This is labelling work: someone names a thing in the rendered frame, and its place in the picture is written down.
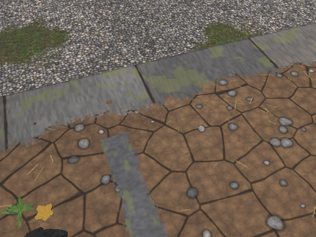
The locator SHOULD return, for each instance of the left robot hand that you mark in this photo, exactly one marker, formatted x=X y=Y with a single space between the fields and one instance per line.
x=40 y=232

